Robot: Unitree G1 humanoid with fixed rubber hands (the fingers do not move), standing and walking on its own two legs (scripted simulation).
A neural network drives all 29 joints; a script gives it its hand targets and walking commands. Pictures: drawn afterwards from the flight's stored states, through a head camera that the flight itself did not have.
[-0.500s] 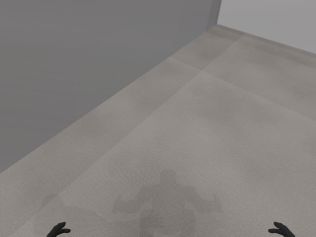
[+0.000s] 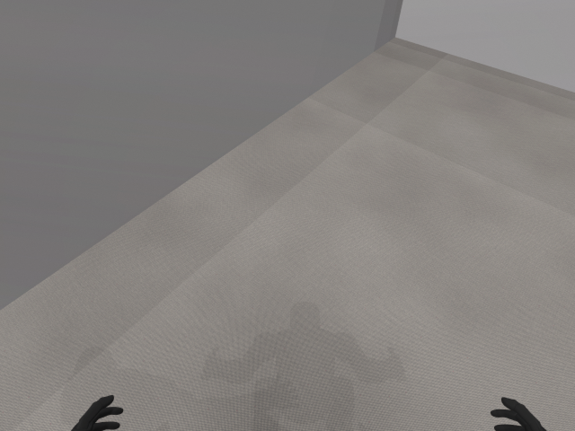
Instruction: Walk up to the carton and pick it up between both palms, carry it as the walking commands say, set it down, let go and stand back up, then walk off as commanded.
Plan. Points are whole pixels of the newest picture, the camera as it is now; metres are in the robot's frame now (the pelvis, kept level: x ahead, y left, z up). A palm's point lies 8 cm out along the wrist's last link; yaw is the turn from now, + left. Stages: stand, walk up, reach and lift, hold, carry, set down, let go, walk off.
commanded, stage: walk up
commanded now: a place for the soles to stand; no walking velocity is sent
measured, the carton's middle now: out of the picture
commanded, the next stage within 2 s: none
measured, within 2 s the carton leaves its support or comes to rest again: neither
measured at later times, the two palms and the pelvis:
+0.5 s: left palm out of the picture +0.06 +0.33 -0.07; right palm out of the picture +0.11 -0.33 -0.10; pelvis -0.05 -0.02 -0.01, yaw +6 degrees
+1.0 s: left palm out of the picture +0.00 +0.33 -0.09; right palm out of the picture +0.12 -0.30 -0.07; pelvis -0.08 -0.01 -0.01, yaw +11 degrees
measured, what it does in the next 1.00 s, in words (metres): steps on the spot: left foot, then right foot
